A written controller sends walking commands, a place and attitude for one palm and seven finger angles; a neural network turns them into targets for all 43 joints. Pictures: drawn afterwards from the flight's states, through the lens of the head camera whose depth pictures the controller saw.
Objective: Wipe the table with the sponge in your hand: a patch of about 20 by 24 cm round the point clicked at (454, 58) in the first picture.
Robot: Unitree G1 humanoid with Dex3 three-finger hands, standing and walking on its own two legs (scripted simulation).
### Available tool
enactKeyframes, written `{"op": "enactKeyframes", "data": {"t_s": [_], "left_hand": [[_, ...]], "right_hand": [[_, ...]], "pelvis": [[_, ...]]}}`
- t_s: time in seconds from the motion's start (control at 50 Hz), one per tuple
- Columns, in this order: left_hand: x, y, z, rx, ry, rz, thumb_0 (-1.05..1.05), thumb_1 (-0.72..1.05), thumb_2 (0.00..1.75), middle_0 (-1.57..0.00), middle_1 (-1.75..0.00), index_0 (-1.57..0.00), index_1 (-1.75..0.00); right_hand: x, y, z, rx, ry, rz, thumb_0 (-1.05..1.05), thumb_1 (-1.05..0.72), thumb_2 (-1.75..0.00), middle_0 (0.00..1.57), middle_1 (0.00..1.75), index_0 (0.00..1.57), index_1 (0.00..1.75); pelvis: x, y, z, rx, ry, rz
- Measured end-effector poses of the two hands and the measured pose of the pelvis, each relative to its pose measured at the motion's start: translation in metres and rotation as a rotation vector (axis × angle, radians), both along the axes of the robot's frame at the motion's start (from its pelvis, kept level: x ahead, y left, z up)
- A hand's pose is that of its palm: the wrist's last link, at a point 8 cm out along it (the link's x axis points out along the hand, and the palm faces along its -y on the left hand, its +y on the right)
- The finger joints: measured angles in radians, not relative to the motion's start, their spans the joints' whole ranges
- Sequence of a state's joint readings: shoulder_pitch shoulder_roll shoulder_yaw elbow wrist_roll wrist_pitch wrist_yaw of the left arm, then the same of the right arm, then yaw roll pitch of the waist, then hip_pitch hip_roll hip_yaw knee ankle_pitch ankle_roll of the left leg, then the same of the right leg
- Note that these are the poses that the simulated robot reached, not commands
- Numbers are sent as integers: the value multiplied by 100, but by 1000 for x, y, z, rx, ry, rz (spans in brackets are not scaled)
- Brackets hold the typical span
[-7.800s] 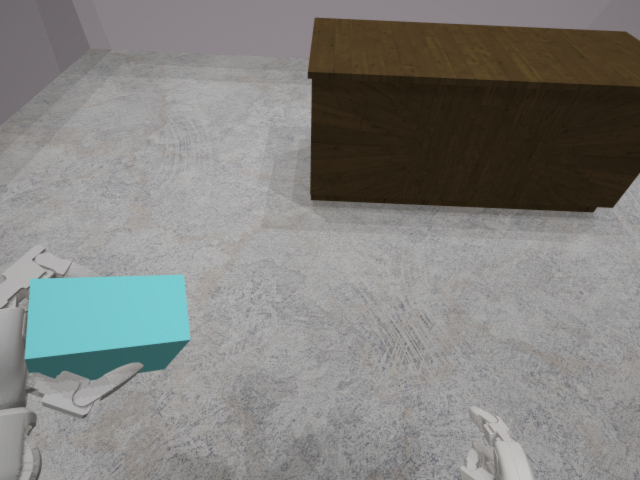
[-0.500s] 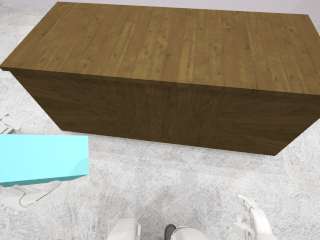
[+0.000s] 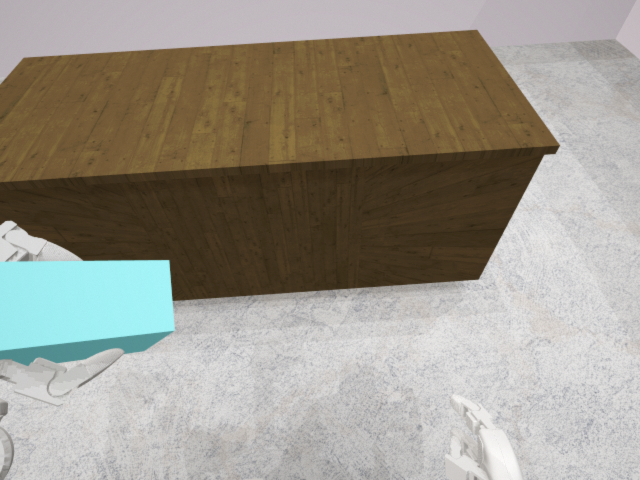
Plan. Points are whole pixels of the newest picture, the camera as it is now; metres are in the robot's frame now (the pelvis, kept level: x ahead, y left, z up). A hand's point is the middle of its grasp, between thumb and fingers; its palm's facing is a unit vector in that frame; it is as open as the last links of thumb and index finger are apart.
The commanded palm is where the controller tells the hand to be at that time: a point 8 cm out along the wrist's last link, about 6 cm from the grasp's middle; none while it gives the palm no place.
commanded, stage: turn to face it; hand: left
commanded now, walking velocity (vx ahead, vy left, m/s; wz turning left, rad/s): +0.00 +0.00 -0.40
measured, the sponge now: (110, 313) +0.22 +0.23 +0.16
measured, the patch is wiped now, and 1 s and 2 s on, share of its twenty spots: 0.00 0.00 0.00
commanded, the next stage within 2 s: take the last steps up to it in 0.28 s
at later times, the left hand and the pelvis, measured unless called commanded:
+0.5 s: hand (160, 340) +0.19 +0.16 +0.18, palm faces +0.26 -0.86 -0.43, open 10.6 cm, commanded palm +0.15 +0.20 +0.20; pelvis -0.06 -0.04 +0.01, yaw -11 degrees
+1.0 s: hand (144, 332) +0.20 +0.17 +0.18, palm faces +0.28 -0.86 -0.43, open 10.6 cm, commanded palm +0.15 +0.22 +0.20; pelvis -0.05 -0.03 +0.01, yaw -9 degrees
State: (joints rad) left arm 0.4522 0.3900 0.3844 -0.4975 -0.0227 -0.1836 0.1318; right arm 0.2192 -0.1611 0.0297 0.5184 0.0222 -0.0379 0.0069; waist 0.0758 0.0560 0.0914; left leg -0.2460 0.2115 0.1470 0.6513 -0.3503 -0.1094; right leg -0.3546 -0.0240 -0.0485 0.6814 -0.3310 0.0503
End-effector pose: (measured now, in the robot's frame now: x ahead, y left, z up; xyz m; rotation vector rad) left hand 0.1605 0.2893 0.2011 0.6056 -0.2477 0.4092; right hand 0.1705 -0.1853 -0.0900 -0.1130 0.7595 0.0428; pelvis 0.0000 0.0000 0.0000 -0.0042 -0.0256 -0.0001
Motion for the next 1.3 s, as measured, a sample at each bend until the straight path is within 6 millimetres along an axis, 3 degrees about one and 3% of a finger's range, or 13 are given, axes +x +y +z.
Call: {"op": "enactKeyframes", "data": {"t_s": [0.08,0.18,0.24,0.32,0.44,0.56,0.64,0.76,0.86,1.0,1.14,1.22,1.3], "left_hand": [[21,-35,-11,-30,-11,-80,-1,-53,101,-66,-138,-67,-138],[26,-72,-5,-23,33,-238,-1,-53,101,-66,-138,-67,-138],[20,-80,7,27,17,-312,-1,-53,101,-66,-138,-67,-138],[12,-74,14,59,-43,-337,-1,-53,101,-66,-138,-67,-138],[4,-68,1,-37,-19,-240,-1,-53,101,-66,-138,-67,-138],[-5,-108,-13,-74,-17,-264,-1,-53,101,-66,-138,-67,-138],[-8,-123,-5,-72,-23,-310,-1,-53,101,-66,-138,-67,-138],[-13,-113,8,-12,28,-291,-1,-53,101,-66,-138,-67,-138],[-17,-93,5,-28,37,-234,-1,-53,101,-66,-138,-67,-138],[0,-72,-4,-65,-58,-229,-1,-53,101,-66,-138,-67,-138],[17,-80,7,-11,-53,-238,-1,-53,101,-66,-138,-67,-138],[25,-85,6,-2,-52,-240,-1,-53,101,-66,-138,-67,-138],[38,-75,1,-35,-1,-206,-1,-53,101,-66,-138,-67,-138]], "right_hand": [[-27,-31,-19,-16,66,-41,1,-90,-89,21,30,21,30],[-64,-80,-5,-96,112,-177,1,-90,-89,20,30,20,30],[-84,-103,10,-154,101,-246,1,-90,-89,20,30,20,30],[-106,-123,23,-224,73,-309,1,-90,-90,20,30,20,30],[-129,-124,30,-196,26,-351,1,-90,-90,20,30,20,30],[-138,-119,10,-123,-4,-321,1,-90,-90,20,30,20,30],[-147,-121,5,-108,56,-314,1,-90,-89,20,30,20,30],[-159,-129,14,-121,108,-332,1,-90,-89,20,30,20,30],[-155,-133,20,-180,115,-314,1,-90,-89,20,30,20,30],[-121,-116,21,-208,24,-325,1,-90,-90,20,30,20,30],[-85,-82,10,-73,-37,-278,1,-90,-89,20,30,20,30],[-71,-78,-8,-45,18,-235,1,-90,-89,20,30,20,30],[-63,-81,-5,-64,89,-222,1,-90,-89,20,30,20,30]], "pelvis": [[-16,-18,-6,-7,-13,-25],[-30,-26,4,20,5,-92],[-35,-27,7,26,18,-119],[-43,-26,5,22,18,-142],[-53,-33,12,-6,2,-186],[-67,-54,2,-10,-6,-197],[-74,-60,8,8,-4,-184],[-73,-60,22,39,26,-171],[-66,-50,24,51,28,-162],[-53,-29,9,34,-5,-159],[-33,-35,7,22,4,-153],[-23,-36,2,15,1,-132],[-10,-32,12,26,13,-124]]}}
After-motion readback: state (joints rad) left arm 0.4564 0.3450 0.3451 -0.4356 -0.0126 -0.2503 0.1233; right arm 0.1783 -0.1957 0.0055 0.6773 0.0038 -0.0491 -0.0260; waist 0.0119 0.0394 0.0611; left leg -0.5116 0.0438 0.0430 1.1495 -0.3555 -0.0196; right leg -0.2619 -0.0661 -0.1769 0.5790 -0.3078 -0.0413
